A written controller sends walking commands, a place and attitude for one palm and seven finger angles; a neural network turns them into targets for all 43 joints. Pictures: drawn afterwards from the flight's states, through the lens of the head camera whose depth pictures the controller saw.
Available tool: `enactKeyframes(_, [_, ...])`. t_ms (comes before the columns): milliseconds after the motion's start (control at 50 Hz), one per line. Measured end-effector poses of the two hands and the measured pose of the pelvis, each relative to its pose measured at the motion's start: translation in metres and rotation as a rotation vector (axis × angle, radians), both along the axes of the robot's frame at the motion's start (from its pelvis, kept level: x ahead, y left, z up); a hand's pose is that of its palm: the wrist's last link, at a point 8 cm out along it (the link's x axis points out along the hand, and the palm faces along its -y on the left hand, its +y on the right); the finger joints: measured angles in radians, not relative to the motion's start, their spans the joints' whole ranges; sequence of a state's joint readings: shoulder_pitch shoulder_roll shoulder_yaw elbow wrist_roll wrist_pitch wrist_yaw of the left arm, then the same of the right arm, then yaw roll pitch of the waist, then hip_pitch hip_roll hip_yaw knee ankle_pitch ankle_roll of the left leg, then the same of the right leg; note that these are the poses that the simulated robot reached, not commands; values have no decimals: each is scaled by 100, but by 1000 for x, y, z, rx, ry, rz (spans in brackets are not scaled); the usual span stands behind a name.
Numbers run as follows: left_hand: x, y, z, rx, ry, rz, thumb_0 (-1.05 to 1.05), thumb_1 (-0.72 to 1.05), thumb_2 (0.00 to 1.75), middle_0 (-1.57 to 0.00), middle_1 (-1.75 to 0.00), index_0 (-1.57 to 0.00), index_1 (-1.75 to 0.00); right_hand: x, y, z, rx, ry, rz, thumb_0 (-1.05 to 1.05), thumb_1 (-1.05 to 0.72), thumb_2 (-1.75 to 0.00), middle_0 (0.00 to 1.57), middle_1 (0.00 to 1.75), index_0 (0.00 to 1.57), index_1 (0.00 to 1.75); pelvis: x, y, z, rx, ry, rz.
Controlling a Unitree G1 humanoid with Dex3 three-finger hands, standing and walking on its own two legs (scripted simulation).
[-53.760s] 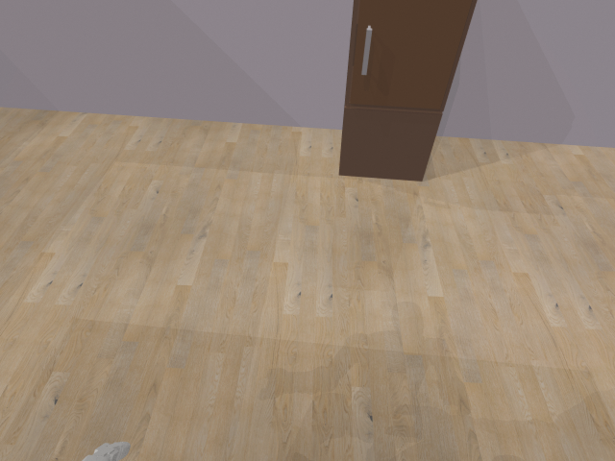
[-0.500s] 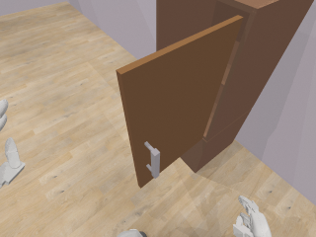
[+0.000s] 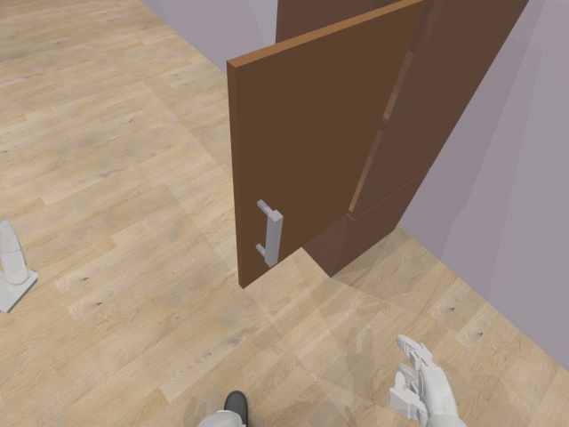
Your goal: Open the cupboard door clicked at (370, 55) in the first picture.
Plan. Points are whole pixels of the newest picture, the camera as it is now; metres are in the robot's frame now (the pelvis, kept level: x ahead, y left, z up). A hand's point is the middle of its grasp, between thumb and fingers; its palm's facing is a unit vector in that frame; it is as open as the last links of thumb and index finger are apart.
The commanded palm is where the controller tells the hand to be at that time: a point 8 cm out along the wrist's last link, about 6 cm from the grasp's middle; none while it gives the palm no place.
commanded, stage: stop stepping back and stand still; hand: left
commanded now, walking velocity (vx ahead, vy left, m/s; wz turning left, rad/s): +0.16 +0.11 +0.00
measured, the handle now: (266, 234) +0.47 +0.07 -0.10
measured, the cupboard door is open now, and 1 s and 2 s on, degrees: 92 92 92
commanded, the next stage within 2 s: let the arm hang, fingers relaxed in 0.74 s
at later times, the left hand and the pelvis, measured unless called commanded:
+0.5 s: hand (105, 383) +0.14 +0.18 +0.15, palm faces +0.33 -0.82 -0.47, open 7.5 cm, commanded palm +0.08 +0.24 +0.18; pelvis -0.08 -0.05 -0.01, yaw -4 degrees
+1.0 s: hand out of the picture +0.08 +0.19 -0.07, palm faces +0.05 -0.93 -0.37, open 7.4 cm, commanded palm none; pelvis -0.10 -0.03 +0.00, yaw -2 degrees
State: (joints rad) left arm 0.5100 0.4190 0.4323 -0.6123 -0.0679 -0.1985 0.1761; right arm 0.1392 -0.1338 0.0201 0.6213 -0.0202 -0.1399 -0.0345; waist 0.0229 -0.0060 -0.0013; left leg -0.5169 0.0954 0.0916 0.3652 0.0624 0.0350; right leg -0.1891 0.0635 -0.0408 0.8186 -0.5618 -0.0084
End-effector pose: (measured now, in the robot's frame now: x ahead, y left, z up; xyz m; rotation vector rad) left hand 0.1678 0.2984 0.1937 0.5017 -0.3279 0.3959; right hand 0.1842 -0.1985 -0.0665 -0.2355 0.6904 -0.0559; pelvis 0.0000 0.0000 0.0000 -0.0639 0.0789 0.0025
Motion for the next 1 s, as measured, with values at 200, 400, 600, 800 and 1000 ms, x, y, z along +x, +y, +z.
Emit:
enactKeyframes(200, [-34, -38, 14, 176, 50, -101, 1, 88, 90, -22, -30, -22, -30, -82, -52, -28, 10, 100, -118, 1, -90, -89, 20, 30, 21, 30, -32, -21, -11, 75, -32, -78])
enactKeyframes(400, [-35, -43, -10, 32, 87, -2, 1, 89, 90, -21, -30, -21, -30, -148, -101, -25, -12, 47, -267, 1, -90, -90, 20, 30, 20, 30, -60, -39, -8, 90, -137, -69])
enactKeyframes(600, [-81, -92, 7, 93, 95, -75, 1, 88, 90, -22, -30, -21, -30, -174, -121, -25, -18, 140, -233, 1, -90, -90, 20, 30, 20, 30, -79, -63, 7, 121, -88, -80])
enactKeyframes(800, [-75, -59, -1, 71, 164, 58, 1, 88, 90, -21, -30, -21, -30, -148, -116, -16, 1, 92, -197, 1, -90, -90, 20, 30, 20, 30, -80, -54, 15, 110, -58, -60])
enactKeyframes(1000, [-110, -68, -233, -318, 1010, 44, 0, 90, 90, -20, -30, -19, -30, -137, -86, -43, 7, 191, -63, 1, -90, -90, 20, 30, 20, 30, -97, -32, -3, 91, -61, -31])
